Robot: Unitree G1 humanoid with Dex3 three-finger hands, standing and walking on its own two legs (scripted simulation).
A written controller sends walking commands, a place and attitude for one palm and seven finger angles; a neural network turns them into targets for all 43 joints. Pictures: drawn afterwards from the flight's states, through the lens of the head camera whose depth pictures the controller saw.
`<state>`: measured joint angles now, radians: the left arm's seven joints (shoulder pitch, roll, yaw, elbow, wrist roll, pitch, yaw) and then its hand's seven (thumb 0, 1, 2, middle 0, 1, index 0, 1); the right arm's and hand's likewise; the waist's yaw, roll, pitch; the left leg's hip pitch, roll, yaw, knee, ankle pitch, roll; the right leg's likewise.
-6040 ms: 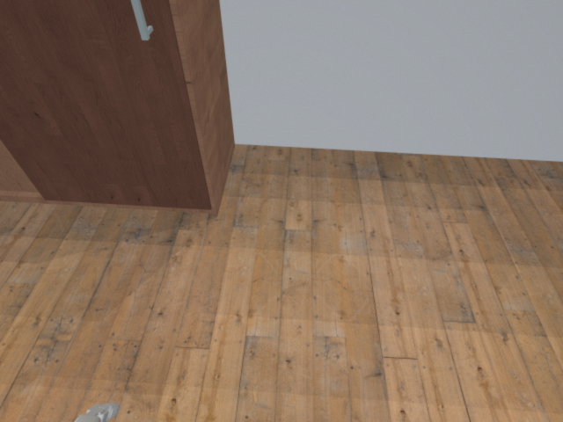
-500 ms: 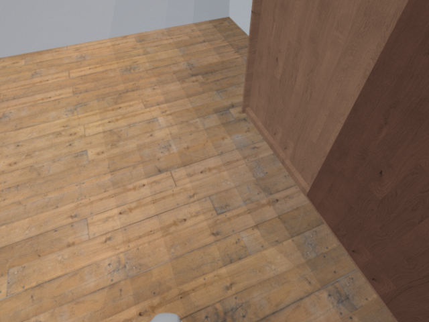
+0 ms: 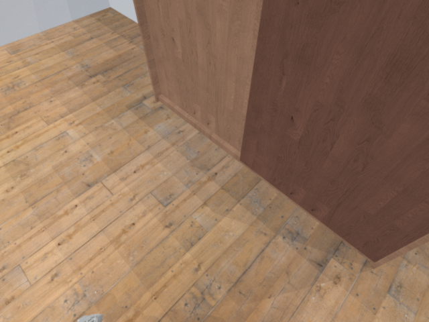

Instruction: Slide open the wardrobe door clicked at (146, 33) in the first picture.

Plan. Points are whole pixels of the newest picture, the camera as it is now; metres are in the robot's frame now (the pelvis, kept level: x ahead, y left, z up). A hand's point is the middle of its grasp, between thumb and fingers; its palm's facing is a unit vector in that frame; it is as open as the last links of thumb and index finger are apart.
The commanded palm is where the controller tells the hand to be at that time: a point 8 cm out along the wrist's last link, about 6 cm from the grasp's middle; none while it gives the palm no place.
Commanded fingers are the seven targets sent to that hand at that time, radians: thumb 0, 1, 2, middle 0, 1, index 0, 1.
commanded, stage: turn to face it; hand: right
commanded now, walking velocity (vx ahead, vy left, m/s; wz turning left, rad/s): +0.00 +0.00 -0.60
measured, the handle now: out of the picture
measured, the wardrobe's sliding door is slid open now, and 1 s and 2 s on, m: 0.00 0.00 0.00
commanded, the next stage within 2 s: take the last steps up to it in 1.26 s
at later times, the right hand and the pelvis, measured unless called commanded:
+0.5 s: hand out of the picture +0.08 -0.22 -0.13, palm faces +0.25 +0.91 -0.32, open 7.4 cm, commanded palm none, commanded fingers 0.00 -0.90 -0.90 0.20 0.30 0.20 0.30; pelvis +0.00 +0.02 +0.00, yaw -17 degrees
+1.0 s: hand out of the picture -0.14 -0.19 -0.18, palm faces +0.58 +0.77 -0.26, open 7.4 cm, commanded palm none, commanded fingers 0.00 -0.90 -0.90 0.20 0.30 0.20 0.30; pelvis -0.03 +0.00 -0.01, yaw -34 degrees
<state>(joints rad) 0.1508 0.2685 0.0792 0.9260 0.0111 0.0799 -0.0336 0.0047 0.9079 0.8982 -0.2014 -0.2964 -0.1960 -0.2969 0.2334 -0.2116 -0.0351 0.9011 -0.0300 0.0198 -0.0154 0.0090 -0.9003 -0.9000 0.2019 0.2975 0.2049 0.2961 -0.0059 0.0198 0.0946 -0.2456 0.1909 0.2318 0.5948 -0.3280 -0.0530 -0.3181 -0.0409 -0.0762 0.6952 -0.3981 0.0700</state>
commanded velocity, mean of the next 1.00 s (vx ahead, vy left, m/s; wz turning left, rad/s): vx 0.00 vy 0.00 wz -0.54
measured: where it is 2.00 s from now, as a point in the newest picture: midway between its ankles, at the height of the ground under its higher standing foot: outside the picture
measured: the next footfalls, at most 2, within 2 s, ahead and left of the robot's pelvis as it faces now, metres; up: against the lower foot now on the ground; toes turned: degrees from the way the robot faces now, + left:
right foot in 0.02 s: +0.03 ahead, -0.13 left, +0.00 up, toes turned -7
left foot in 0.48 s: +0.07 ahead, +0.12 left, +0.00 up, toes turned -14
